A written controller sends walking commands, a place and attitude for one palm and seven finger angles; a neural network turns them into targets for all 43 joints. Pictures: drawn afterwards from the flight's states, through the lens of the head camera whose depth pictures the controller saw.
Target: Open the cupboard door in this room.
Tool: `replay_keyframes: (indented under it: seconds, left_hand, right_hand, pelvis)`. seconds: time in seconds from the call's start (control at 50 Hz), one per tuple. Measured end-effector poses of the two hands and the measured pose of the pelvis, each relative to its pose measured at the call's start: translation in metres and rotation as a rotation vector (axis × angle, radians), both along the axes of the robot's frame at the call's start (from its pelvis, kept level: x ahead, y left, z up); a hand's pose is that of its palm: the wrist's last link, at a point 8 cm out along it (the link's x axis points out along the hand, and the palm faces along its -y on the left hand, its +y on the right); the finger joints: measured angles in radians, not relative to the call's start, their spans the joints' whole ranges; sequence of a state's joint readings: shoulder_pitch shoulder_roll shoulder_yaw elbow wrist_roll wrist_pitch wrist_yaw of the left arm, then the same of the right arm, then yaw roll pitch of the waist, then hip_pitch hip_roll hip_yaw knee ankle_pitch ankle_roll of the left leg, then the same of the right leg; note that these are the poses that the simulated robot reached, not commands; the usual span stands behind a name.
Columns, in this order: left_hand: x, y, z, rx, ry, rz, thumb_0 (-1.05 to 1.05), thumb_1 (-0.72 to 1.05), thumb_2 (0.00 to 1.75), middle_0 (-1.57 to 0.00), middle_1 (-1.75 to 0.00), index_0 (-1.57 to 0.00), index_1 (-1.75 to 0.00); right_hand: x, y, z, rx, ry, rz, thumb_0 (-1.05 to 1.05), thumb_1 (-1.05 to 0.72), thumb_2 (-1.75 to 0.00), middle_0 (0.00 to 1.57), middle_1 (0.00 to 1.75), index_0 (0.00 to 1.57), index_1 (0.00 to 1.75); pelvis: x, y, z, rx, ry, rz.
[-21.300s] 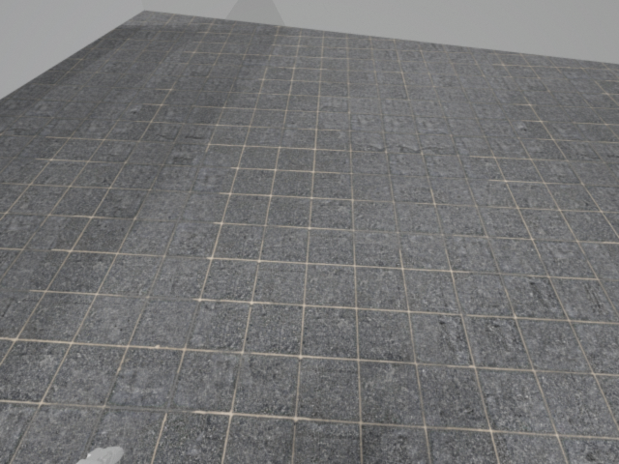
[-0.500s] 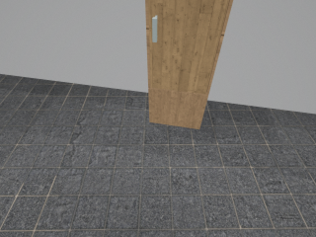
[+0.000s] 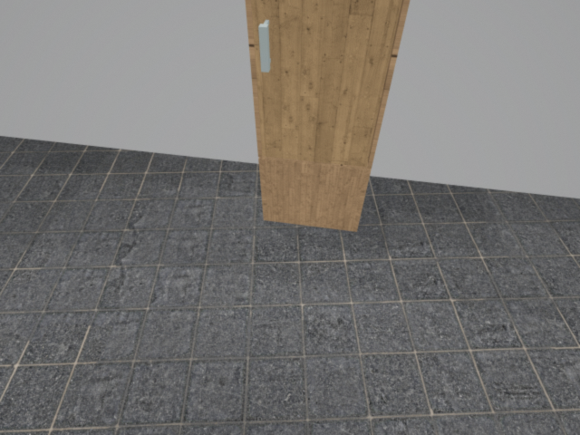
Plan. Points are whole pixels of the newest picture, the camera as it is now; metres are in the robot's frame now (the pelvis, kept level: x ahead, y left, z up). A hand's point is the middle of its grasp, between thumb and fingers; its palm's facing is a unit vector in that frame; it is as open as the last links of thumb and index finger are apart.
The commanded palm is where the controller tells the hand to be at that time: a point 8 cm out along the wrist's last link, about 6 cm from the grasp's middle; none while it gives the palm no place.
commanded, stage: look at it before walking up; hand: left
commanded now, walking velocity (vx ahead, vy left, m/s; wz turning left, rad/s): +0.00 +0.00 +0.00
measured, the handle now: (266, 45) +1.08 +0.13 +0.05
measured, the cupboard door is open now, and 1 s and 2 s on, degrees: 0 0 0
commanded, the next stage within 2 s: walk to a spot facing it in 0.64 s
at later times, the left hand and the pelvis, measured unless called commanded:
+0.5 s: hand out of the picture -0.02 +0.16 -0.18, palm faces +0.05 -0.99 -0.16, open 7.4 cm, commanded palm none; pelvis +0.00 +0.00 +0.00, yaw +0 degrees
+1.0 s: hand out of the picture -0.01 +0.19 -0.19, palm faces +0.13 -0.98 -0.15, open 7.4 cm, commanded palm none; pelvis +0.03 +0.03 -0.01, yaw +4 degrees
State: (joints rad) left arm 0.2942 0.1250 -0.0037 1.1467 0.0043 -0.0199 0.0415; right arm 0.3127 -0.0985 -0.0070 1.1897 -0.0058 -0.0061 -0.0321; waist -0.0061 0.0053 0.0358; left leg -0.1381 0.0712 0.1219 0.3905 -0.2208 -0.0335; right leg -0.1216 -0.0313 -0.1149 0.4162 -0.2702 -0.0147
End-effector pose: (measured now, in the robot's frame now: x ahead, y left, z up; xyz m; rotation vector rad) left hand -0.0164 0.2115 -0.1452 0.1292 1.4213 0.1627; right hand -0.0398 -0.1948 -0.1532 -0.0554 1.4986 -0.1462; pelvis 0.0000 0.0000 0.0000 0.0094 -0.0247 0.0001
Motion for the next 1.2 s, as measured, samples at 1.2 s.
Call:
replay_keyframes:
  seconds: [1.2]
  left_hand:
    - [0.055,0.062,-0.016,-0.055,0.075,0.047,0.01,0.91,0.90,-0.20,-0.30,-0.19,-0.30]
  right_hand:
    - [0.082,0.034,0.015,-0.097,-0.043,0.040,0.00,-0.91,-0.90,0.20,0.30,0.20,0.30]
  pelvis:
    - [0.082,0.057,-0.007,-0.032,0.031,0.047]
